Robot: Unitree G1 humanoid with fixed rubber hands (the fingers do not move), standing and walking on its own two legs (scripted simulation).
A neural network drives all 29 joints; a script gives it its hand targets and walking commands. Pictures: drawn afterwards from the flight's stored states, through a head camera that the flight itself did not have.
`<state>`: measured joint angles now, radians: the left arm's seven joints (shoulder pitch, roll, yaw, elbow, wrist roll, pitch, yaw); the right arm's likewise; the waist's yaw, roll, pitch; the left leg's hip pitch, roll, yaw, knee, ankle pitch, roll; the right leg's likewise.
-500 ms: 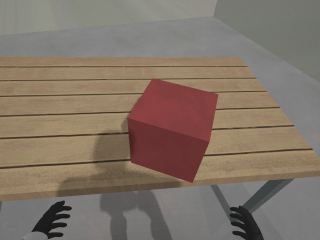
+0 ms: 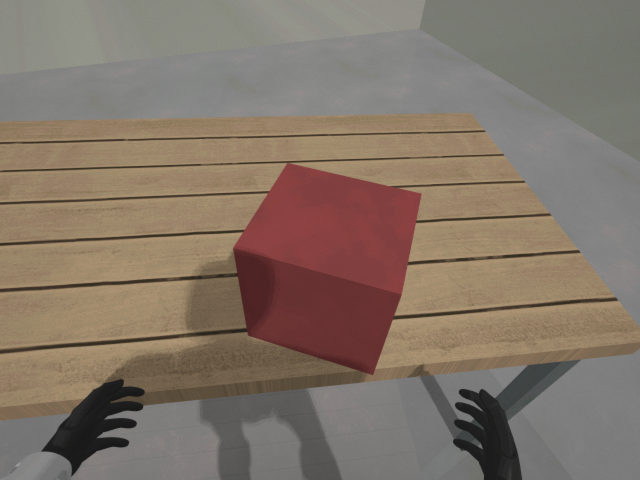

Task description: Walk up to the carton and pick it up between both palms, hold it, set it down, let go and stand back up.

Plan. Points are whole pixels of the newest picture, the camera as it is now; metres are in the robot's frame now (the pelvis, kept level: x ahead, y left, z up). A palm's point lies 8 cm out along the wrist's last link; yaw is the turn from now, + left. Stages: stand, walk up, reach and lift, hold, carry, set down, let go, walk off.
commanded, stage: reach and lift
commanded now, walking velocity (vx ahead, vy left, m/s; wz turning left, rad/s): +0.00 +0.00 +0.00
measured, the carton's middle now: (330, 268) +0.41 -0.02 +0.04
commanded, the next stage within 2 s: none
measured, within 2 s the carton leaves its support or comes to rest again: neither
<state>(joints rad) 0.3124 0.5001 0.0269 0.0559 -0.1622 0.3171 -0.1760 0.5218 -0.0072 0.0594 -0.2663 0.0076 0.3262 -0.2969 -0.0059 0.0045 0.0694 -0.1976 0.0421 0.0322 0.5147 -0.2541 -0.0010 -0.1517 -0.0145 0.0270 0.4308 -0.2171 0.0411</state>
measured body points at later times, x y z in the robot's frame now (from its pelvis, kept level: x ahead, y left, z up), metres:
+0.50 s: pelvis +0.02 +0.02 +0.00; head +0.04 +0.03 +0.45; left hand +0.22 +0.27 +0.04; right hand +0.18 -0.16 +0.07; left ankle +0.02 +0.12 -0.74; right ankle +0.01 -0.15 -0.74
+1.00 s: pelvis +0.03 +0.02 +0.00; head +0.05 +0.03 +0.45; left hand +0.29 +0.25 +0.08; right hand +0.25 -0.16 +0.08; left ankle +0.02 +0.12 -0.74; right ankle +0.01 -0.15 -0.74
